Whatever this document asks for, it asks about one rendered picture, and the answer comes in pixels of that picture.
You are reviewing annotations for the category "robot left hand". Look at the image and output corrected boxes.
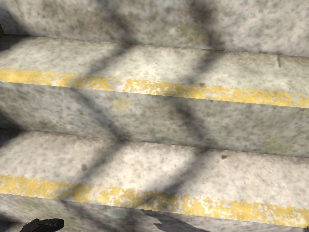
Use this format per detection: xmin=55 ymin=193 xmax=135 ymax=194
xmin=19 ymin=218 xmax=65 ymax=232

